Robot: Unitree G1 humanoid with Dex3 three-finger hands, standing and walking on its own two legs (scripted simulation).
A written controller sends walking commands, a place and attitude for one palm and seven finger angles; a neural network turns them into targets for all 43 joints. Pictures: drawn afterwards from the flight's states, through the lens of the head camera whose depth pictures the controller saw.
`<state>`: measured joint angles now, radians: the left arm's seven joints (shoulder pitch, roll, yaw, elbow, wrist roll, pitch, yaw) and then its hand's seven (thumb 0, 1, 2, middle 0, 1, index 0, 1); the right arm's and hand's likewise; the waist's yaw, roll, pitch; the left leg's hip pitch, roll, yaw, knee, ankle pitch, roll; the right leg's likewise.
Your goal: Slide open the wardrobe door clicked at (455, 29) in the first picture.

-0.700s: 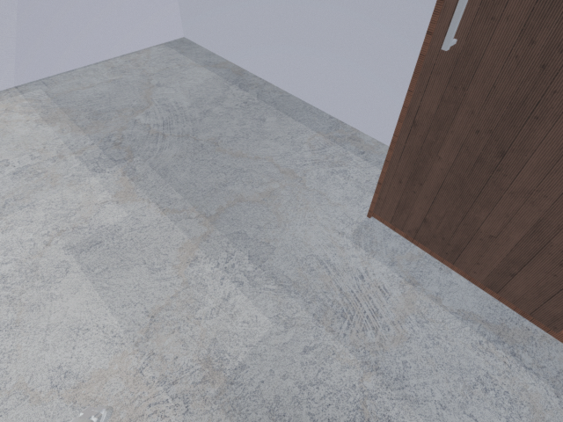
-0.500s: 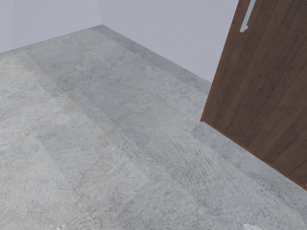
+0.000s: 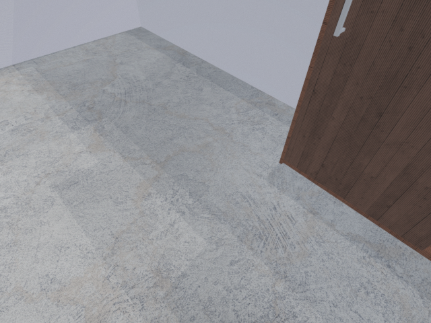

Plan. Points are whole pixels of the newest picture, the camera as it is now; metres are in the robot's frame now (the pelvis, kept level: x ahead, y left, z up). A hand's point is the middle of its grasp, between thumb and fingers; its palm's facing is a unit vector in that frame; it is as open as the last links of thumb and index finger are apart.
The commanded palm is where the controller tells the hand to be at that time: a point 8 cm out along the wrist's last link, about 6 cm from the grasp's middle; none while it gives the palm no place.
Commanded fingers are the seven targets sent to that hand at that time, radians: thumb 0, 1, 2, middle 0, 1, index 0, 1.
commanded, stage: stand and wait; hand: left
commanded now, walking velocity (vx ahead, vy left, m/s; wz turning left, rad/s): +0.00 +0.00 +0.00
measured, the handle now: (350, 2) +1.11 -0.41 +0.18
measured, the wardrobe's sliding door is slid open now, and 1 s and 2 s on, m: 0.00 0.00 0.00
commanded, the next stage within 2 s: look at it before walking up in 0.12 s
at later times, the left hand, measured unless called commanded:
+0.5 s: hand out of the picture +0.08 +0.24 -0.16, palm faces -0.03 -0.95 -0.32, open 7.4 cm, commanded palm none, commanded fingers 0.00 0.90 0.90 -0.20 -0.30 -0.20 -0.30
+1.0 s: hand out of the picture +0.07 +0.23 -0.17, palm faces -0.01 -0.96 -0.29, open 7.4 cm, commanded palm none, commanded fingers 0.00 0.90 0.90 -0.20 -0.30 -0.20 -0.30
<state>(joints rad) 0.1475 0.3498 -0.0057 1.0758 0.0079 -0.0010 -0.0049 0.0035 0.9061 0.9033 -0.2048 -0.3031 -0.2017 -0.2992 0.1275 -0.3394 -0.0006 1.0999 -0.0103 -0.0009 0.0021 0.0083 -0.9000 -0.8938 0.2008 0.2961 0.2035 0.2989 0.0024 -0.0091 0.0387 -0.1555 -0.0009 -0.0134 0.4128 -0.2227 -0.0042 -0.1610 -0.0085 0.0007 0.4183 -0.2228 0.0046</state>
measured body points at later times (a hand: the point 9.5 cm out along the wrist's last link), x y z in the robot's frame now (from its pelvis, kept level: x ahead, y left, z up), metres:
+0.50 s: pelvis +0.00 -0.01 +0.00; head +0.01 +0.00 +0.45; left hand +0.09 +0.29 -0.13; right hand +0.09 -0.30 -0.13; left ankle +0.00 +0.12 -0.74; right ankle +0.00 -0.12 -0.74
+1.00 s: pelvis +0.02 +0.00 +0.00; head +0.02 +0.00 +0.45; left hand +0.07 +0.28 -0.14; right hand +0.08 -0.29 -0.14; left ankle +0.00 +0.12 -0.74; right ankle +0.00 -0.12 -0.74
